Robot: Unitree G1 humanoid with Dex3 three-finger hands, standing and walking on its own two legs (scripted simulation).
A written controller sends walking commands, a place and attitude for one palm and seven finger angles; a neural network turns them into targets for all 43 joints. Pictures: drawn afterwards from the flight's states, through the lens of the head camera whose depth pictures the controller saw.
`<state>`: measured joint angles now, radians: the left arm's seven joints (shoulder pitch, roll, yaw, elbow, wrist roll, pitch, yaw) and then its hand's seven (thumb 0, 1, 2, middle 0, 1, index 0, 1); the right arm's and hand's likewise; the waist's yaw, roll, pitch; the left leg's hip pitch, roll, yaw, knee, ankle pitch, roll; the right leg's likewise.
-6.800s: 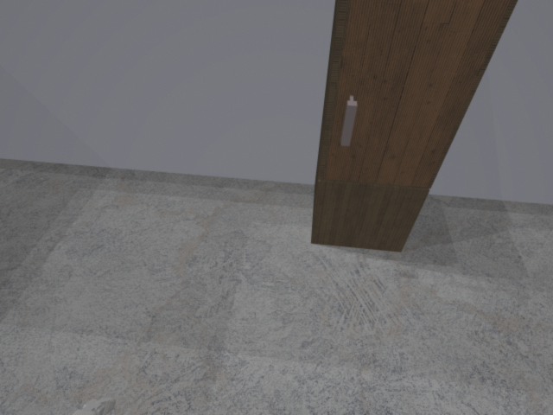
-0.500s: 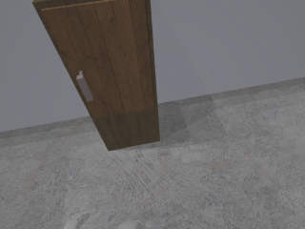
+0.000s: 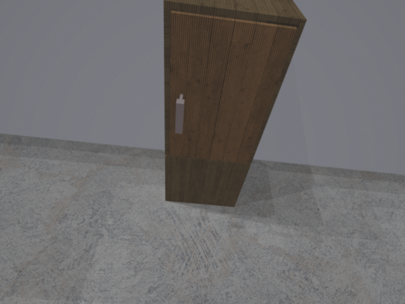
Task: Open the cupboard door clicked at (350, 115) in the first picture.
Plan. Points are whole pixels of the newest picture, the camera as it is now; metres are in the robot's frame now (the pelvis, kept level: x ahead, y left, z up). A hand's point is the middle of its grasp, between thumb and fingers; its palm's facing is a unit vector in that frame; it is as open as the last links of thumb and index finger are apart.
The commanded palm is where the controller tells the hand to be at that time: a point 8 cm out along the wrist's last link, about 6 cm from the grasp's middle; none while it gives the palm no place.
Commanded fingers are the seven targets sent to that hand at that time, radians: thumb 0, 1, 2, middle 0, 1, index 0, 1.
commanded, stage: take the last steps up to it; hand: left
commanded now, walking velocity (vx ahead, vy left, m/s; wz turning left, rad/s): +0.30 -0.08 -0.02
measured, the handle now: (180, 113) +0.75 +0.13 -0.09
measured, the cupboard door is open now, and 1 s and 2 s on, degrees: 0 0 0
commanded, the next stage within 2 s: come to a stop and stand still in 0.54 s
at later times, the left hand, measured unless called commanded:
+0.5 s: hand (161, 257) +0.27 +0.11 -0.18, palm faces -0.10 -0.98 -0.15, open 7.4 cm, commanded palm none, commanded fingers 0.00 0.90 0.90 -0.20 -0.30 -0.20 -0.30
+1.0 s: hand (155, 272) +0.23 +0.12 -0.19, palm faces +0.09 -0.97 -0.22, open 7.3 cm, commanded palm none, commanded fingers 0.00 0.90 0.90 -0.20 -0.30 -0.20 -0.30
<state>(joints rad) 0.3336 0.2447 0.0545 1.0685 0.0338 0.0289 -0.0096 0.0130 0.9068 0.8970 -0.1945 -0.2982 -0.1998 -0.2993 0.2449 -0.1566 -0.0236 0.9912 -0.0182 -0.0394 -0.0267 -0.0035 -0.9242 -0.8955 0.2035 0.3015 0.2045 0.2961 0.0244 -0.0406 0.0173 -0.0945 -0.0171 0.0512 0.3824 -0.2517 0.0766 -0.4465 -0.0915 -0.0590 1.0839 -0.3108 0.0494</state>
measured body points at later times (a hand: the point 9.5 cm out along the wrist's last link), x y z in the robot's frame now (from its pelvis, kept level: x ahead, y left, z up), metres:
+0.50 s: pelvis +0.14 -0.04 -0.02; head +0.16 -0.05 +0.43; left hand +0.27 +0.16 -0.17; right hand -0.05 -0.21 -0.15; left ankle -0.02 +0.06 -0.75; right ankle +0.24 -0.16 -0.73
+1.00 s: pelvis +0.23 -0.06 -0.01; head +0.25 -0.06 +0.43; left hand +0.23 +0.17 -0.17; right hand +0.35 -0.29 -0.16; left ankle +0.25 +0.05 -0.73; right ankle +0.24 -0.16 -0.75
